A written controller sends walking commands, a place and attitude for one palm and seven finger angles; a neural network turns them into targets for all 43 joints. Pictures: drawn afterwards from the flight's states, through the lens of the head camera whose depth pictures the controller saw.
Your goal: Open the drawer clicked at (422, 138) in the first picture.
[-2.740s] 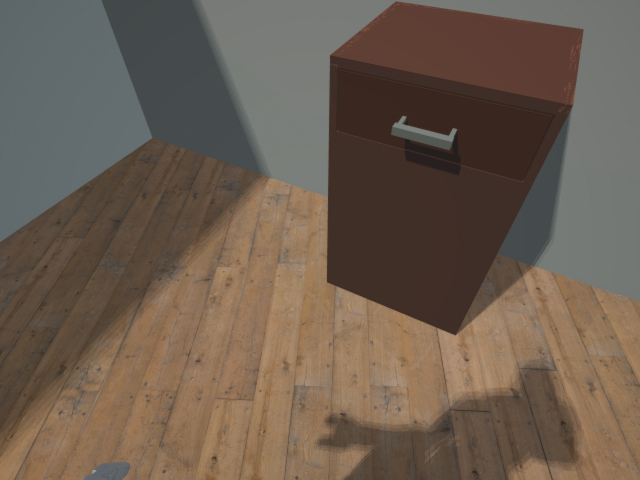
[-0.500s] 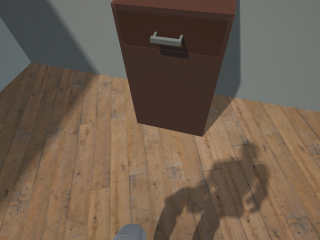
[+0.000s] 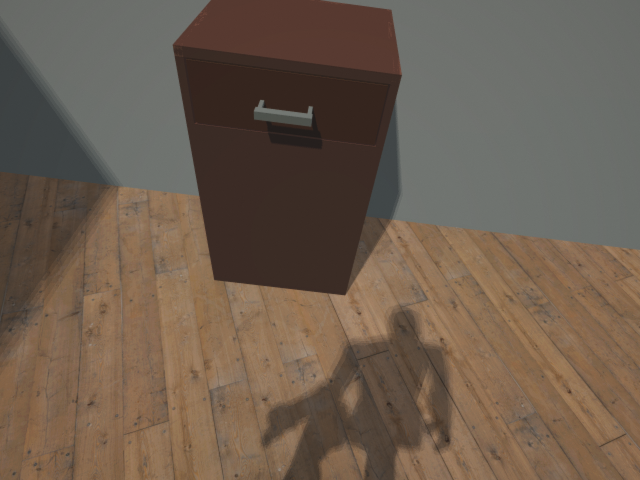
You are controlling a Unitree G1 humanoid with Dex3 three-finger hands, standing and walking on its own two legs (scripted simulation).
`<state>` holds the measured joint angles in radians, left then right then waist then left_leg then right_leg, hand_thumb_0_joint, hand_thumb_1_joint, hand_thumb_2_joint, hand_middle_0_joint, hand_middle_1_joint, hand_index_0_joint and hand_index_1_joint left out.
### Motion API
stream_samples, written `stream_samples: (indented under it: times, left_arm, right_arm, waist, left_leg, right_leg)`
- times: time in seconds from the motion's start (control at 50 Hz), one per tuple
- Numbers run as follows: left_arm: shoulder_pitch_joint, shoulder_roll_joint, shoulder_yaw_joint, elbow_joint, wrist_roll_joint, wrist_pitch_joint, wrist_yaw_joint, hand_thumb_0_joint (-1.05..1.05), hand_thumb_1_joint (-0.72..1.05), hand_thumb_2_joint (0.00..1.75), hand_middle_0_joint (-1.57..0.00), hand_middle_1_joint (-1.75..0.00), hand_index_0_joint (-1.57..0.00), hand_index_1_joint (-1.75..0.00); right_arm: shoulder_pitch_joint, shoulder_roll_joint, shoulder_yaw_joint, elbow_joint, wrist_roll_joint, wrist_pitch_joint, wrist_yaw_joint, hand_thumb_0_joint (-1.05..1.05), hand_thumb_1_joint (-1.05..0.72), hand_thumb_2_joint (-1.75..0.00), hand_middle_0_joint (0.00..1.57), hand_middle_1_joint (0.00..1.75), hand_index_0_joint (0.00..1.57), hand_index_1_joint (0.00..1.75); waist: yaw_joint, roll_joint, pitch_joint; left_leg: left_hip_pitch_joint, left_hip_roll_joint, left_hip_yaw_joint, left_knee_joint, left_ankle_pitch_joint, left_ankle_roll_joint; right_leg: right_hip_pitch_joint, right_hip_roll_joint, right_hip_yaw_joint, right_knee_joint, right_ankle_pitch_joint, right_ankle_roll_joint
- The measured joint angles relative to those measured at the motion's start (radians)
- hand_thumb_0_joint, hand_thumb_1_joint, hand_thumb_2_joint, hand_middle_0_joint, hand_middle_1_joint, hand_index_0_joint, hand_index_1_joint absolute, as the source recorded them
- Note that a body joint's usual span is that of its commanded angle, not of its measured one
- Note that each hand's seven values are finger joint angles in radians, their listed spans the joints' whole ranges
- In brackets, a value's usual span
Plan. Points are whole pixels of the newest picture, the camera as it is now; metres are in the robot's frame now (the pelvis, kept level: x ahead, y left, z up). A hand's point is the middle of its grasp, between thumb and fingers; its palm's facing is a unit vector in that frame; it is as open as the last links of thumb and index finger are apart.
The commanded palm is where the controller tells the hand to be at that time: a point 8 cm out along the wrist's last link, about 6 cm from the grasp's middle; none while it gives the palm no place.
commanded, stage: take the last steps up to it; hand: left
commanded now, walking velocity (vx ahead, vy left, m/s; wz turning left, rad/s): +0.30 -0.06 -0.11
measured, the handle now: (284, 112) +0.89 +0.15 -0.01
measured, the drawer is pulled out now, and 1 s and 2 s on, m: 0.00 0.00 0.00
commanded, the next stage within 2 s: come to a stop and stand still in 0.98 s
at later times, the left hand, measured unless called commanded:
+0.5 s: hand (228, 479) +0.16 +0.13 -0.17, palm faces +0.04 -0.98 -0.21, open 7.1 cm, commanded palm none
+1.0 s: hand (221, 378) +0.31 +0.17 -0.18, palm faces +0.05 -0.99 -0.15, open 7.4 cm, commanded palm none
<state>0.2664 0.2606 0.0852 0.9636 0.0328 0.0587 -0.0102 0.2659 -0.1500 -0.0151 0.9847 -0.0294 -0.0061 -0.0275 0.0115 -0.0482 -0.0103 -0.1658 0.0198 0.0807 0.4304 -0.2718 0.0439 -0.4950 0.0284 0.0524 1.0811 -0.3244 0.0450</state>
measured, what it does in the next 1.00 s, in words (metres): walks ahead: right foot, then left foot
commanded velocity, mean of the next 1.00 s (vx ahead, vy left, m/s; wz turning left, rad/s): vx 0.27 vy -0.02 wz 0.01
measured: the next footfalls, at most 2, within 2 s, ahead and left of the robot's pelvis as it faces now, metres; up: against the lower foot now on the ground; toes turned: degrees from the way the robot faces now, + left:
right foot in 0.32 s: +0.09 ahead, -0.17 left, +0.00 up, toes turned -9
left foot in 0.70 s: +0.34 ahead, +0.08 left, +0.00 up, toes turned +9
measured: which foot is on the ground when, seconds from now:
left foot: down 0.00-0.32, up 0.34-0.68, down 0.70-1.00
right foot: up 0.00-0.30, down 0.32-0.72, up 0.74-1.00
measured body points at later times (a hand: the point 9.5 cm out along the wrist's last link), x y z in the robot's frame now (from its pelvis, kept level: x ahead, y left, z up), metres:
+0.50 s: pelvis +0.10 -0.06 -0.01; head +0.11 -0.05 +0.44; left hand +0.16 +0.18 -0.15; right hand +0.04 -0.28 -0.16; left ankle +0.11 +0.06 -0.68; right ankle +0.05 -0.16 -0.74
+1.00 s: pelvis +0.29 +0.00 +0.00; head +0.29 +0.02 +0.45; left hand +0.30 +0.23 -0.17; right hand +0.30 -0.23 -0.15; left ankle +0.30 +0.07 -0.74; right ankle +0.31 -0.14 -0.66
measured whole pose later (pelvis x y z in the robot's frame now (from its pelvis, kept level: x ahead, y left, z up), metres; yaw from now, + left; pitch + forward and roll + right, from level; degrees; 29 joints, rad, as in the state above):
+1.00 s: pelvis +0.29 +0.00 +0.00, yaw -1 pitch -1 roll +0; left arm 0.28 0.16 0.06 1.07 0.03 -0.01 0.00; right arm 0.30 -0.14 -0.04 1.08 -0.02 -0.07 -0.02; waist 0.01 -0.04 0.02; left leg -0.16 0.00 0.20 0.38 -0.20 0.08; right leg -0.55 -0.11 -0.04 1.10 -0.21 0.02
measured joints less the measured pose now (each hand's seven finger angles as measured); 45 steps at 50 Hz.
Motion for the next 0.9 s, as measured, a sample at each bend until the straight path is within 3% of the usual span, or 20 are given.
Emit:
stream_samples:
  times: [0.16,0.28,0.32,0.36,0.4,0.44,0.52,0.62,0.7,0.72,0.76,0.82,0.9]
  left_arm:
    - [-0.015,-0.029,-0.020,0.047,0.000,-0.002,-0.017,0.01,0.91,0.90,-0.20,-0.30,-0.20,-0.30]
    - [-0.085,-0.073,-0.036,0.044,-0.008,-0.035,-0.019,0.01,0.91,0.90,-0.20,-0.30,-0.20,-0.30]
    - [-0.101,-0.085,-0.041,0.041,-0.007,-0.063,-0.016,0.01,0.91,0.90,-0.20,-0.30,-0.20,-0.30]
    - [-0.109,-0.109,-0.046,0.044,-0.011,-0.091,-0.007,0.01,0.91,0.90,-0.20,-0.30,-0.20,-0.30]
    - [-0.087,-0.125,-0.046,0.048,-0.017,-0.109,0.004,0.00,0.91,0.90,-0.20,-0.30,-0.20,-0.30]
    - [-0.060,-0.116,-0.022,0.045,-0.025,-0.126,0.029,-0.02,0.94,0.90,-0.20,-0.30,-0.21,-0.30]
    - [0.005,-0.092,-0.028,0.087,-0.011,-0.126,0.037,-0.03,0.95,0.90,-0.20,-0.30,-0.21,-0.30]
    - [0.093,-0.094,-0.043,0.150,-0.005,-0.115,0.031,-0.01,0.93,0.90,-0.20,-0.30,-0.20,-0.30]
    - [0.159,-0.094,-0.043,0.182,-0.005,-0.105,0.026,0.00,0.92,0.90,-0.20,-0.30,-0.20,-0.30]
    - [0.168,-0.093,-0.042,0.189,-0.008,-0.099,0.024,0.00,0.92,0.90,-0.20,-0.30,-0.20,-0.30]
    - [0.159,-0.092,-0.041,0.198,-0.016,-0.079,0.019,0.00,0.91,0.90,-0.20,-0.30,-0.20,-0.30]
    - [0.128,-0.091,-0.037,0.187,-0.015,-0.069,0.013,0.01,0.91,0.90,-0.20,-0.30,-0.20,-0.30]
    - [0.068,-0.090,-0.029,0.143,-0.007,-0.076,0.008,0.01,0.91,0.90,-0.20,-0.30,-0.20,-0.30]
  right_arm:
    - [0.120,0.004,-0.012,0.062,-0.008,-0.037,0.002,0.01,-0.91,-0.90,0.20,0.30,0.20,0.30]
    - [0.206,-0.008,-0.021,0.143,-0.011,-0.022,0.008,0.01,-0.91,-0.90,0.20,0.30,0.20,0.30]
    - [0.238,-0.007,-0.021,0.167,-0.004,-0.018,0.012,0.01,-0.91,-0.90,0.20,0.30,0.20,0.30]
    - [0.239,-0.011,-0.020,0.193,0.000,-0.001,0.017,0.01,-0.91,-0.90,0.20,0.30,0.20,0.30]
    - [0.224,-0.009,-0.025,0.202,-0.002,0.013,0.024,0.01,-0.91,-0.90,0.20,0.30,0.20,0.30]
    - [0.197,-0.006,-0.030,0.191,-0.004,0.013,0.029,0.01,-0.91,-0.90,0.20,0.30,0.20,0.30]
    - [0.106,-0.015,-0.046,0.130,-0.005,0.004,0.034,0.01,-0.91,-0.90,0.20,0.30,0.19,0.30]
    - [-0.020,-0.024,-0.053,0.055,0.001,-0.011,0.049,0.01,-0.92,-0.90,0.20,0.30,0.19,0.30]
    - [-0.081,-0.027,-0.047,0.014,0.001,-0.037,0.058,0.01,-0.92,-0.90,0.20,0.30,0.19,0.30]
    - [-0.093,-0.025,-0.045,0.008,-0.004,-0.050,0.055,0.01,-0.92,-0.90,0.20,0.30,0.19,0.30]
    - [-0.108,-0.020,-0.039,0.000,-0.007,-0.068,0.045,0.01,-0.92,-0.90,0.20,0.30,0.19,0.30]
    - [-0.093,-0.009,-0.028,0.011,-0.002,-0.066,0.029,0.00,-0.92,-0.90,0.20,0.30,0.20,0.30]
    - [-0.042,0.001,-0.033,0.045,0.009,-0.073,0.003,0.00,-0.95,-0.90,0.20,0.30,0.20,0.30]
  waist:
    - [-0.054,0.029,0.006]
    - [-0.087,0.055,0.027]
    - [-0.084,0.058,0.027]
    - [-0.077,0.081,0.032]
    - [-0.063,0.079,0.025]
    - [-0.045,0.070,0.016]
    - [-0.035,0.070,0.010]
    - [-0.018,0.070,0.024]
    - [0.008,0.042,0.039]
    - [0.007,0.027,0.046]
    - [0.011,0.011,0.064]
    - [0.013,0.012,0.065]
    - [0.009,0.008,0.058]
  left_leg:
    - [0.052,0.019,0.044,-0.061,0.000,-0.009]
    - [0.068,0.047,0.051,-0.016,-0.058,-0.048]
    - [0.044,0.057,0.043,0.074,-0.117,-0.062]
    - [-0.034,0.072,0.010,0.285,-0.212,-0.053]
    - [-0.126,0.069,-0.004,0.480,-0.210,-0.045]
    - [-0.210,0.076,-0.001,0.582,-0.160,-0.048]
    - [-0.328,0.099,0.016,0.566,-0.069,-0.066]
    - [-0.366,0.109,0.037,0.379,0.032,-0.064]
    - [-0.287,0.080,0.060,0.218,0.055,-0.041]
    - [-0.276,0.067,0.069,0.220,0.087,-0.023]
    - [-0.271,0.056,0.086,0.278,0.039,0.017]
    - [-0.201,0.042,0.101,0.220,0.014,0.031]
    - [-0.091,0.005,0.110,0.063,0.057,0.035]
  right_leg:
    - [0.083,-0.079,-0.074,-0.217,-0.027,-0.008]
    - [0.181,-0.078,-0.138,-0.492,0.004,-0.032]
    - [0.235,-0.071,-0.151,-0.581,0.061,-0.049]
    - [0.245,-0.057,-0.173,-0.545,0.041,-0.055]
    - [0.284,-0.054,-0.185,-0.563,0.016,-0.058]
    - [0.332,-0.051,-0.191,-0.610,0.018,-0.057]
    - [0.418,-0.047,-0.199,-0.687,0.017,-0.053]
    - [0.496,-0.048,-0.201,-0.710,-0.029,-0.027]
    - [0.529,-0.076,-0.194,-0.630,-0.127,0.006]
    - [0.507,-0.096,-0.189,-0.546,-0.165,0.000]
    - [0.389,-0.099,-0.134,-0.236,-0.208,-0.032]
    - [0.203,-0.086,-0.107,0.101,-0.121,-0.060]
    - [0.040,-0.112,-0.107,0.126,0.024,-0.048]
